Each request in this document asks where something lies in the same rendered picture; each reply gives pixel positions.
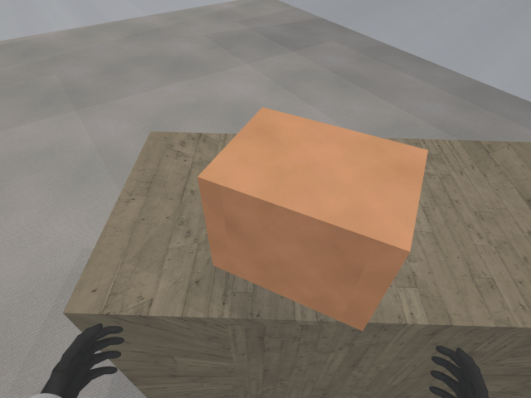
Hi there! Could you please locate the robot left hand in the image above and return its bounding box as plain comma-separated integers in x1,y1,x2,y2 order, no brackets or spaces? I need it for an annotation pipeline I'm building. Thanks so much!
40,323,124,398

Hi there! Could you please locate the robot right hand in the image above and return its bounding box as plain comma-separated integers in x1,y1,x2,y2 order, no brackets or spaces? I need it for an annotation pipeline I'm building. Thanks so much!
429,346,489,398

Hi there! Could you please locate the carton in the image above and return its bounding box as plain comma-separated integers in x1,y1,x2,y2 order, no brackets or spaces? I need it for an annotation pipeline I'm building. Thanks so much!
197,107,428,331

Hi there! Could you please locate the pedestal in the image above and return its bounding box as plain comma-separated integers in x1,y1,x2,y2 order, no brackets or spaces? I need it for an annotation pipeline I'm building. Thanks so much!
63,131,531,398

